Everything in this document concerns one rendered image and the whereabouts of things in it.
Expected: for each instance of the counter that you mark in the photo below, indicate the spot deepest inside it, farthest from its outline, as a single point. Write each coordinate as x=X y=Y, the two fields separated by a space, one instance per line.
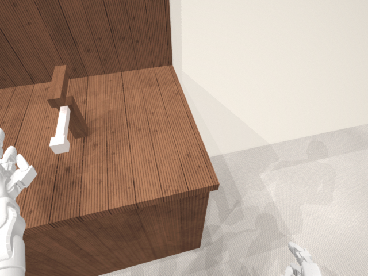
x=135 y=184

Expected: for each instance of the left robot forearm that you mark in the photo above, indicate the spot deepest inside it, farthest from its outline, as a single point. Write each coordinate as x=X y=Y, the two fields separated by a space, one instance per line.
x=12 y=246

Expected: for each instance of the robot left hand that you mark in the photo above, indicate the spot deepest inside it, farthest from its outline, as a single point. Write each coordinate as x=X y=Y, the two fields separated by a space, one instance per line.
x=13 y=181

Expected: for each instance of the robot right hand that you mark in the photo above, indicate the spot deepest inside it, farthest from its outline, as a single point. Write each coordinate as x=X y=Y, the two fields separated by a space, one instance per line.
x=304 y=259

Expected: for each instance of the tap lever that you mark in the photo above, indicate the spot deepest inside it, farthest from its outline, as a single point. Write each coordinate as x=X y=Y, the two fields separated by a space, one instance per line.
x=59 y=143

